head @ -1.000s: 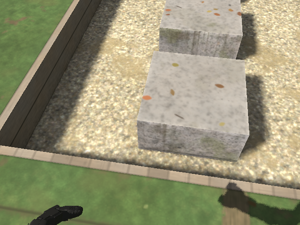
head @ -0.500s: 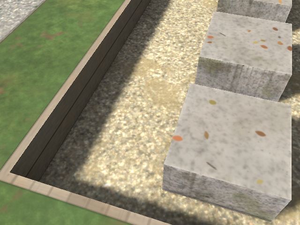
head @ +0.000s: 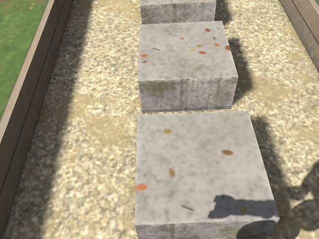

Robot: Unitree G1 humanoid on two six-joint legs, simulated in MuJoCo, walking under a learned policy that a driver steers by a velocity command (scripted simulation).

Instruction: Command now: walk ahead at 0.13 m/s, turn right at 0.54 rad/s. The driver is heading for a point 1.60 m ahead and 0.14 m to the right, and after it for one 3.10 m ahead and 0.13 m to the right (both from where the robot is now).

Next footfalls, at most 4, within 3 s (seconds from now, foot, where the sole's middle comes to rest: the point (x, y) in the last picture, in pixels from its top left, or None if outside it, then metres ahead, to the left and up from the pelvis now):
0.02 right None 0.11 -0.09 -0.77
0.58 left None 0.10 0.15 -0.77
1.58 right None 0.16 -0.12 -0.77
2.12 left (187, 177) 0.75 -0.09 -0.77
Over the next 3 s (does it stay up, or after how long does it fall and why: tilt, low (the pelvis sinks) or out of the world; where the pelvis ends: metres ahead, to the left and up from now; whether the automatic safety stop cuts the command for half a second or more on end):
stays up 0.97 -0.27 0.01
